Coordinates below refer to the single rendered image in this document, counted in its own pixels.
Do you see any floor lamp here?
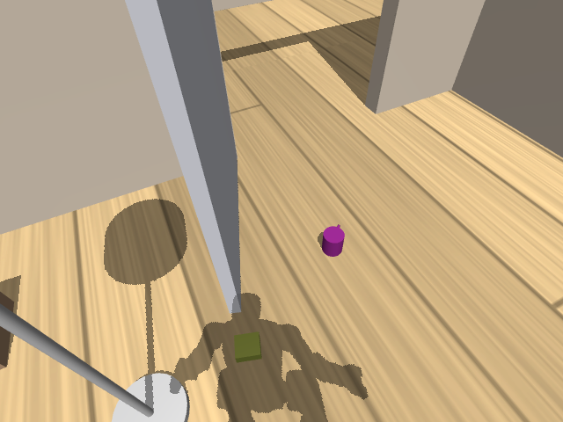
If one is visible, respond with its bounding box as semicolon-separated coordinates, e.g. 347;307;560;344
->
0;303;190;422

